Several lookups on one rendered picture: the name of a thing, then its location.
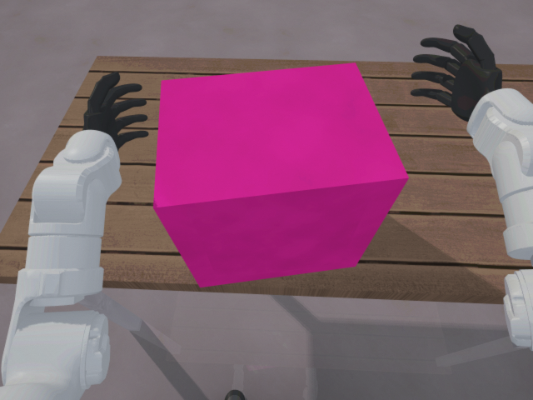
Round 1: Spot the robot left forearm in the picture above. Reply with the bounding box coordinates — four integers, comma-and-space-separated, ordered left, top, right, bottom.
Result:
1, 130, 122, 386

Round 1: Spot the right robot hand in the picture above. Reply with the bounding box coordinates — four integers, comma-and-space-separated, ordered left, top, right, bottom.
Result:
411, 24, 502, 122

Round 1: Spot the carton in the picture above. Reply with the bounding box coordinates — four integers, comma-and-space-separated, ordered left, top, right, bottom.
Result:
153, 62, 409, 288

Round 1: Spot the robot right upper arm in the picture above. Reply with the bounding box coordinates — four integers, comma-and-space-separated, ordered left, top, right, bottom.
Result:
503, 269, 533, 351

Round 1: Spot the left robot hand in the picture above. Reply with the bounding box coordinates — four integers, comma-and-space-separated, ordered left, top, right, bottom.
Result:
83, 72, 149, 151

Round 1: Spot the robot left upper arm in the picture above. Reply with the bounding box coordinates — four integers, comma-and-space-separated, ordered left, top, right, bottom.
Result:
0, 310, 110, 400

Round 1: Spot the table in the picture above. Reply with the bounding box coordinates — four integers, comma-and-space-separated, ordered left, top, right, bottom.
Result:
0, 56, 533, 348

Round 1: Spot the robot right forearm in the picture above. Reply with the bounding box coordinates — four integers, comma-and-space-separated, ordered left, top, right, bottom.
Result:
466, 88, 533, 267

